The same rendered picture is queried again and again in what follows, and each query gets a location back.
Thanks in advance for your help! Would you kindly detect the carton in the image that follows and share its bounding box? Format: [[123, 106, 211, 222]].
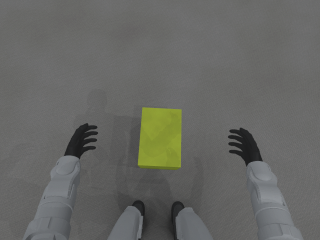
[[138, 107, 182, 170]]

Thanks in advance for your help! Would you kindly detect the right robot shin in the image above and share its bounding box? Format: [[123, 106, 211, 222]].
[[177, 207, 195, 217]]

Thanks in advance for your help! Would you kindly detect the robot right forearm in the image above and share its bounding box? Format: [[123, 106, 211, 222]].
[[245, 161, 304, 240]]

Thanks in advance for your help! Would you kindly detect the right robot thigh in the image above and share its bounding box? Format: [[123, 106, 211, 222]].
[[175, 212, 214, 240]]

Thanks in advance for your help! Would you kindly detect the robot left forearm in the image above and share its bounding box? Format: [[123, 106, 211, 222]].
[[22, 155, 81, 240]]

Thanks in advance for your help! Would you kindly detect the robot left hand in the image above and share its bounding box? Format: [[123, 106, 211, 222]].
[[64, 123, 98, 159]]

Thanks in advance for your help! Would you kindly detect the robot right hand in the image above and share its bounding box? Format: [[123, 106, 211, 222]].
[[228, 128, 263, 167]]

